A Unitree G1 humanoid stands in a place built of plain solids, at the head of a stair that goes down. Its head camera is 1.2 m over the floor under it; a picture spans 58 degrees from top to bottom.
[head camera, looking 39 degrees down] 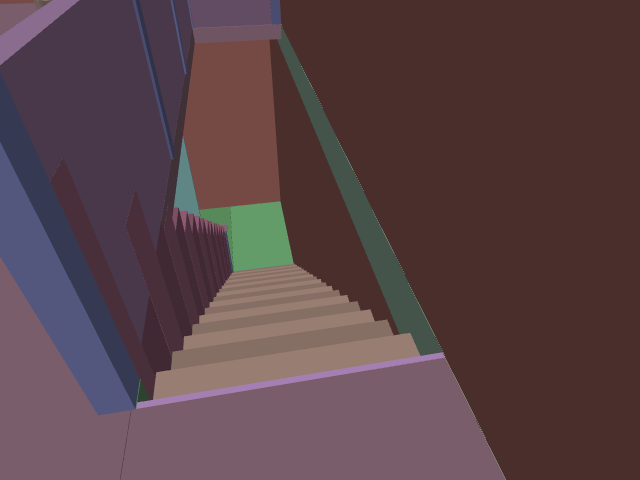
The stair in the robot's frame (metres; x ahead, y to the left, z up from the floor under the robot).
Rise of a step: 0.19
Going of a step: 0.24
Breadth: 0.99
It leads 11 degrees to the left of straight ahead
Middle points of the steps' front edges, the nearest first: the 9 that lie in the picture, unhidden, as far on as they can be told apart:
0.80 0.08 0.00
1.03 0.12 -0.19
1.27 0.17 -0.38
1.50 0.21 -0.57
1.74 0.26 -0.76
1.98 0.30 -0.96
2.21 0.34 -1.15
2.45 0.39 -1.34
2.68 0.43 -1.53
